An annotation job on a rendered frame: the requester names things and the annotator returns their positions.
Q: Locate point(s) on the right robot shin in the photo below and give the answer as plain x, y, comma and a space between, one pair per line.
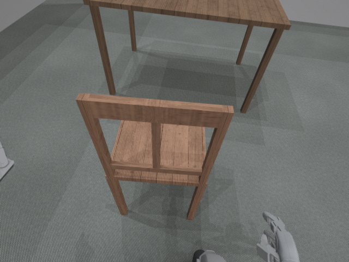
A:
212, 252

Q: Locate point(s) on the chair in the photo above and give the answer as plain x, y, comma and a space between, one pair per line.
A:
158, 141

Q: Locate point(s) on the table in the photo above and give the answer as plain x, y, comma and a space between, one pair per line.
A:
262, 13

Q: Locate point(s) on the right robot hand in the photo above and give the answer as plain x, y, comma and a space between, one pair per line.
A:
282, 243

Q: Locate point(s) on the robot right foot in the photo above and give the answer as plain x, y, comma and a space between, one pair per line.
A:
197, 255

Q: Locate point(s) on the left robot hand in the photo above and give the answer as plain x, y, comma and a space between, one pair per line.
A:
5, 163

